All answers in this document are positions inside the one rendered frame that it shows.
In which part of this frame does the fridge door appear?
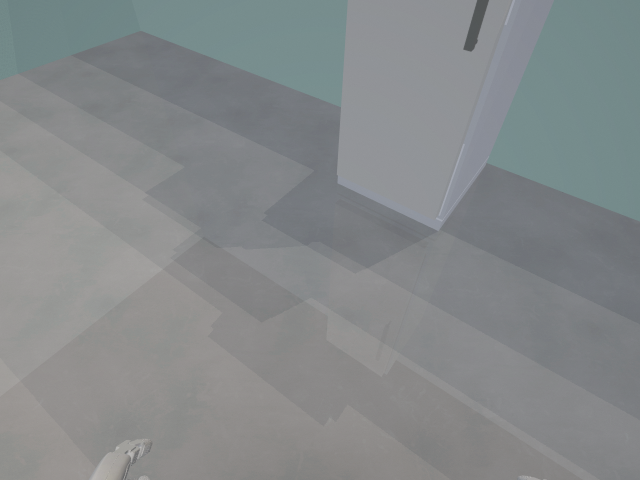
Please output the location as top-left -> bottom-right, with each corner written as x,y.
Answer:
337,0 -> 513,220

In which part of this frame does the handle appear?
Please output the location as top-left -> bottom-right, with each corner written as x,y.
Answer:
463,0 -> 489,52

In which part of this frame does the robot left hand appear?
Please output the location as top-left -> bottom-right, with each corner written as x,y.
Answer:
89,439 -> 152,480

